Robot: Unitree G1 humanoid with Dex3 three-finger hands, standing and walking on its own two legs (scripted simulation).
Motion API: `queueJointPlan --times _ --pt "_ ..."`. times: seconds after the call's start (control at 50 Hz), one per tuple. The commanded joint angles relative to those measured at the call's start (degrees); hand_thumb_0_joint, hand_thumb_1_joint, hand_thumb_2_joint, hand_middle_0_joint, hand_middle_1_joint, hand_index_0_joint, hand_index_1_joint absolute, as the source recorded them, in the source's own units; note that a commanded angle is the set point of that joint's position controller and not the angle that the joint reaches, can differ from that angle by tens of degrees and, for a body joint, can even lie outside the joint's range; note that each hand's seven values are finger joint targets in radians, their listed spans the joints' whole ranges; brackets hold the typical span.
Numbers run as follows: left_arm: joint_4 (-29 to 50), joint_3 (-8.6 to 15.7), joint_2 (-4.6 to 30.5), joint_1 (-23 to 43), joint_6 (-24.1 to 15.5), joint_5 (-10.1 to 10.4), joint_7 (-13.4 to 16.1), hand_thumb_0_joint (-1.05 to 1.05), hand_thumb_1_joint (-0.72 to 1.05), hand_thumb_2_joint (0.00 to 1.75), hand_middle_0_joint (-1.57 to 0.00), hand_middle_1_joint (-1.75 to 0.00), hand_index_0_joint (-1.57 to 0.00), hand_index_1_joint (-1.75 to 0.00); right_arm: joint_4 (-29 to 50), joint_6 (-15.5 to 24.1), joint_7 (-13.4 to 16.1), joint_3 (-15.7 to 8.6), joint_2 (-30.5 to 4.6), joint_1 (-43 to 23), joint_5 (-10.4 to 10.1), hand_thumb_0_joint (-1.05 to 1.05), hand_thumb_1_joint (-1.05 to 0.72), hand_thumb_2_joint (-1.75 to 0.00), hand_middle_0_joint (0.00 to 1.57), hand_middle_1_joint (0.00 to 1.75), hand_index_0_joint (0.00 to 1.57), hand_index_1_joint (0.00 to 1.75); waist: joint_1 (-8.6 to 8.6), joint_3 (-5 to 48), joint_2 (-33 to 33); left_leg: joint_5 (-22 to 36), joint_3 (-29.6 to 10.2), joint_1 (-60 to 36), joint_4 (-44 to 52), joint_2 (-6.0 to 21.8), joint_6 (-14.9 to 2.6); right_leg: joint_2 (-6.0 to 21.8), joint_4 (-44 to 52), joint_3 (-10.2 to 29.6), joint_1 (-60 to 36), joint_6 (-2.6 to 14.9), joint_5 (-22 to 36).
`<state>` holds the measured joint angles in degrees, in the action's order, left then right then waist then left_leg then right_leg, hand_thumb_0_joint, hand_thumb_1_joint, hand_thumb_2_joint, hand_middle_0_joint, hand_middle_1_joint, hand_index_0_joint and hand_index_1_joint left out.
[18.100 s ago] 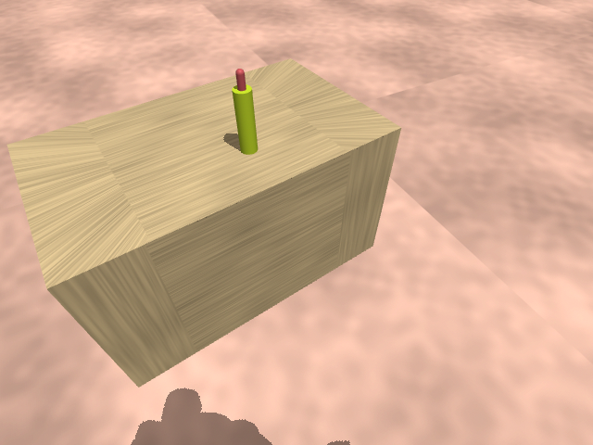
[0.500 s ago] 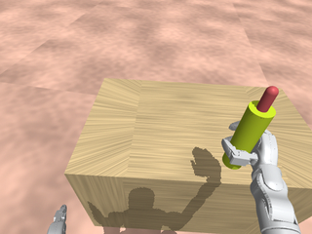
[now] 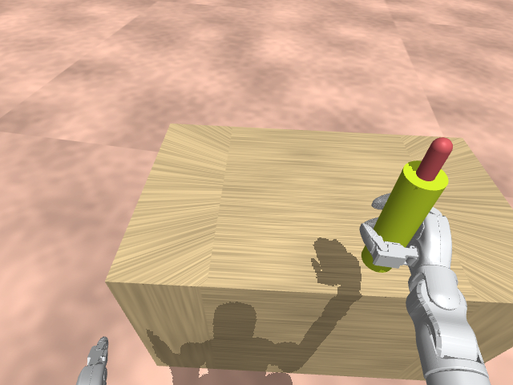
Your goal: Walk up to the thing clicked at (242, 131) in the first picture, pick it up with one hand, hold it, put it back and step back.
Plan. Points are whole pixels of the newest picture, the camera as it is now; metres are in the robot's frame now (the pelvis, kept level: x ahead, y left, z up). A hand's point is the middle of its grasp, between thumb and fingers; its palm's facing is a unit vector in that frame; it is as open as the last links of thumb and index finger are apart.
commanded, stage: hold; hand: right
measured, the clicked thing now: (404, 211) +0.33 -0.18 +0.16
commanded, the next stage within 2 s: crouch in 1.12 s
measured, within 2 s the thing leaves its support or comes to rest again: neither
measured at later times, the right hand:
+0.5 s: hand (375, 226) +0.34 -0.16 +0.10, palm faces +0.17 +0.98 +0.02, open 7.1 cm
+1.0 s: hand (383, 227) +0.34 -0.17 +0.10, palm faces +0.22 +0.98 +0.00, open 7.1 cm
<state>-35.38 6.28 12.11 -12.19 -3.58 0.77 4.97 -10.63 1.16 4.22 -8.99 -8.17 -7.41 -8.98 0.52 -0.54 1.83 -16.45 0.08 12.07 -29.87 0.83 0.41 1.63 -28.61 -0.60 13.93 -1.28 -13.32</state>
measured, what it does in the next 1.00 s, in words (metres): stands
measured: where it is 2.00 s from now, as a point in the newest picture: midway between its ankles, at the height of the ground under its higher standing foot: outside the picture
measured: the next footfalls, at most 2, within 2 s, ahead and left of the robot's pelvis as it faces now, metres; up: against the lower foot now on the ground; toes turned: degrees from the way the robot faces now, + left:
none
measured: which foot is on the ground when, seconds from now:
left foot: down 0.00-1.00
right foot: down 0.00-1.00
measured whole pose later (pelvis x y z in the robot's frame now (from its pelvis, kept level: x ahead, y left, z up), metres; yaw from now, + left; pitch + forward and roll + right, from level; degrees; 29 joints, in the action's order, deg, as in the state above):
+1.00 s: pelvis +0.00 +0.00 +0.00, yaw +0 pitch -1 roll +0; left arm -36.2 7.1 11.9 -12.2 -3.1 0.4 3.9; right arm -13.6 0.9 4.3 -10.4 -8.5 -8.8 -8.9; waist 1.2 0.2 1.6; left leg -16.2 -0.2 11.5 -28.8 0.7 0.4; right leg 1.8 -27.7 -0.9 13.3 -1.3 -13.3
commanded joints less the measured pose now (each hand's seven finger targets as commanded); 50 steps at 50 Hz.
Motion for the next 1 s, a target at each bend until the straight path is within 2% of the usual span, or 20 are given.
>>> queueJointPlan --times 0.0,0.02,0.04,0.1,0.12,0.14,0.26,0.3,0.32,0.34,0.42,0.48,0.58,0.62,0.66,0.7,0.76,0.8,0.86,0.98 --pt "13.53 2.60 8.49 8.04 -4.23 -0.32 1.19 0.00 -0.55 0.05 -0.05 -0.06 -0.05 -0.06 15.03 5.45 -0.61 -2.94 -8.28 -21.13 -0.18 0.00 -0.44 -1.28 1.30 1.38 1.32 1.38 0.77 16.58 -4.33 13.65 1.76 -0.77 5.32 -0.92 0.80 -1.27 2.84 -0.94 -9.37 2.12 9.32" --pt "12.35 3.07 8.80 4.14 -3.79 -0.34 1.18 0.00 -0.54 0.05 -0.05 -0.06 -0.05 -0.06 10.85 4.72 -0.43 -5.84 -10.13 -16.57 0.14 0.00 -0.44 -1.27 1.29 1.38 1.32 1.38 0.53 17.45 -4.67 16.28 1.83 -1.51 5.01 -0.92 1.01 -1.29 2.45 -1.14 -10.16 2.15 11.64" --pt "11.70 2.29 7.39 3.48 -3.32 -0.64 0.87 0.00 -0.54 0.04 -0.05 -0.06 -0.05 -0.05 16.64 5.23 -0.37 -4.65 -9.80 -19.49 -0.02 0.00 -0.45 -1.28 1.31 1.39 1.33 1.39 0.15 16.75 -2.45 16.87 1.89 -1.92 4.84 -0.82 0.90 -1.45 2.52 -1.25 -9.79 2.01 12.22" --pt "6.69 3.33 7.07 0.81 -2.62 -0.74 0.24 0.00 -0.54 0.04 -0.05 -0.06 -0.05 -0.05 14.10 5.26 -0.24 -6.18 -9.80 -19.35 -0.68 0.00 -0.51 -1.28 1.33 1.39 1.35 1.39 0.35 12.78 -1.39 14.46 1.87 -0.27 5.10 -1.11 0.57 -1.28 3.20 -1.33 -7.40 1.78 9.80" --pt "6.22 1.19 4.39 1.70 -2.38 -0.71 -0.25 0.00 -0.55 0.05 -0.05 -0.05 -0.05 -0.05 15.94 5.54 -0.27 -6.09 -9.99 -20.45 -0.59 0.00 -0.53 -1.29 1.34 1.40 1.36 1.40 -0.43 12.60 -0.31 12.69 1.78 -0.54 5.50 -1.04 0.40 -1.39 3.54 -1.34 -6.98 1.72 8.24" --pt "9.23 3.04 6.79 3.79 -2.68 -0.50 -0.01 0.00 -0.55 0.05 -0.05 -0.06 -0.05 -0.06 16.34 5.69 -0.17 -6.18 -10.43 -22.15 -0.67 0.00 -0.52 -1.30 1.34 1.41 1.37 1.41 0.57 12.33 -0.62 11.91 1.44 0.03 6.02 -0.96 0.40 -1.43 3.76 -1.56 -7.05 1.79 7.15" --pt "11.00 3.30 8.48 11.60 -4.24 -0.15 0.50 0.00 -0.56 0.06 -0.05 -0.06 -0.05 -0.06 15.84 5.96 -0.70 0.18 -5.88 -24.71 -0.09 0.00 -0.49 -1.30 1.32 1.40 1.35 1.40 0.81 14.37 -2.10 12.52 1.70 1.10 5.21 -1.35 0.13 -0.51 3.47 -0.63 -8.99 1.68 8.54" --pt "10.82 0.34 5.37 10.58 -4.25 -0.27 0.46 0.00 -0.56 0.06 -0.05 -0.06 -0.05 -0.06 16.17 5.94 -1.05 1.91 -4.01 -24.30 -0.35 0.00 -0.49 -1.30 1.32 1.40 1.34 1.40 0.72 15.69 -3.65 14.14 1.90 -0.27 5.21 -1.31 0.38 -0.70 2.98 -0.68 -9.52 1.86 10.29" --pt "14.41 2.37 8.56 12.41 -4.60 -0.27 0.86 0.00 -0.56 0.06 -0.05 -0.06 -0.05 -0.06 15.94 5.54 -0.81 0.09 -5.60 -22.89 -0.23 0.00 -0.47 -1.32 1.33 1.42 1.35 1.42 0.39 17.89 -4.69 15.16 1.92 -1.24 5.00 -1.29 0.43 -0.68 2.98 -0.60 -10.59 1.77 11.39" --pt "9.78 1.16 5.90 9.06 -4.07 -0.39 0.90 0.00 -0.55 0.05 -0.05 -0.05 -0.05 -0.06 13.43 5.34 -0.71 -0.19 -5.51 -22.95 -0.25 0.00 -0.46 -1.31 1.33 1.42 1.36 1.42 0.65 15.81 -4.55 14.66 1.94 -0.83 5.28 -1.23 0.64 -0.93 2.89 -0.79 -9.66 1.90 10.61" --pt "12.32 1.35 6.80 5.17 -3.25 -0.66 0.54 0.00 -0.54 0.04 -0.05 -0.05 -0.05 -0.05 14.10 5.02 0.07 -7.08 -11.40 -20.38 -0.37 0.00 -0.47 -1.29 1.33 1.41 1.36 1.41 -0.71 14.81 -3.47 14.92 1.79 -2.03 5.74 -0.88 0.93 -1.54 3.20 -1.56 -7.89 2.02 10.49" --pt "5.81 2.91 6.31 -0.14 -1.97 -0.87 0.00 0.00 -0.55 0.05 -0.05 -0.05 -0.05 -0.05 15.13 5.27 0.30 -6.46 -10.46 -20.08 -0.42 0.00 -0.50 -1.30 1.34 1.41 1.36 1.41 -0.20 13.68 -0.29 15.16 1.80 -1.15 5.36 -1.17 0.33 -1.30 3.56 -1.50 -8.50 1.59 10.80" --pt "9.04 3.73 8.37 7.08 -2.93 -0.43 -0.10 0.00 -0.56 0.06 -0.05 -0.05 -0.05 -0.06 14.89 5.47 -0.28 -1.52 -6.79 -22.60 -0.20 0.00 -0.49 -1.29 1.32 1.39 1.34 1.39 1.09 11.77 -1.31 14.82 1.80 0.60 5.30 -1.44 0.15 -0.62 3.61 -1.03 -8.06 1.63 10.78" --pt "7.94 1.03 4.76 9.18 -3.34 -0.30 -0.07 0.00 -0.57 0.06 -0.05 -0.05 -0.05 -0.06 16.08 5.98 -0.51 1.30 -4.54 -25.60 -0.10 0.00 -0.50 -1.32 1.33 1.41 1.36 1.41 0.87 13.07 -1.19 15.33 1.48 0.79 5.19 -1.22 0.16 -0.70 3.11 -0.98 -8.68 1.81 11.21" --pt "15.98 3.07 9.21 15.38 -4.52 -0.27 0.79 0.00 -0.56 0.06 -0.06 -0.06 -0.05 -0.06 16.93 6.18 -0.38 1.75 -4.34 -26.40 -0.18 0.00 -0.47 -1.32 1.33 1.42 1.35 1.42 1.24 17.27 -4.48 16.77 1.58 -1.41 5.10 -1.27 0.45 -0.64 2.79 -0.87 -10.73 1.89 12.65" --pt "9.72 1.90 6.77 7.28 -3.71 -0.54 0.77 0.00 -0.56 0.06 -0.06 -0.05 -0.05 -0.06 12.69 5.63 -0.41 0.15 -5.60 -22.75 0.13 0.00 -0.47 -1.30 1.32 1.40 1.34 1.40 1.10 15.38 -4.31 16.43 1.79 -0.94 5.25 -1.13 0.74 -0.98 2.67 -0.98 -9.90 2.03 12.03" --pt "12.18 2.73 8.00 4.50 -2.94 -0.50 0.90 0.00 -0.54 0.04 -0.05 -0.05 -0.05 -0.05 12.06 5.39 0.11 -6.33 -11.60 -20.87 0.36 0.00 -0.45 -1.30 1.32 1.41 1.35 1.41 0.21 17.07 -3.21 18.08 1.80 -2.34 5.15 -0.81 0.96 -1.49 2.66 -1.43 -10.61 2.00 13.53" --pt "6.66 2.50 6.34 0.26 -2.03 -0.80 0.36 0.00 -0.53 0.04 -0.05 -0.06 -0.06 -0.05 12.53 4.90 -0.04 -4.33 -8.60 -20.04 -0.21 0.00 -0.46 -1.30 1.33 1.41 1.35 1.41 0.62 13.13 -3.31 17.08 1.61 -1.06 5.70 -0.85 0.92 -1.60 3.13 -1.65 -8.99 2.10 12.02" --pt "6.64 2.54 5.80 2.42 -1.92 -0.67 -0.34 0.00 -0.54 0.05 -0.05 -0.05 -0.05 -0.05 14.05 4.94 0.25 -6.83 -11.03 -22.43 -0.49 0.00 -0.51 -1.31 1.36 1.42 1.38 1.42 0.16 11.72 -0.82 13.11 1.09 -0.20 6.61 -0.66 0.54 -1.80 3.87 -1.96 -7.06 1.98 7.96" --pt "10.26 3.38 8.36 11.38 -3.32 -0.41 0.15 0.00 -0.56 0.06 -0.05 -0.05 -0.05 -0.06 16.42 6.21 -0.13 -0.64 -6.97 -26.97 0.01 0.00 -0.48 -1.31 1.33 1.41 1.36 1.41 0.58 14.58 -1.32 12.87 1.33 0.11 5.86 -1.03 0.14 -0.99 3.62 -1.06 -8.89 1.70 8.42"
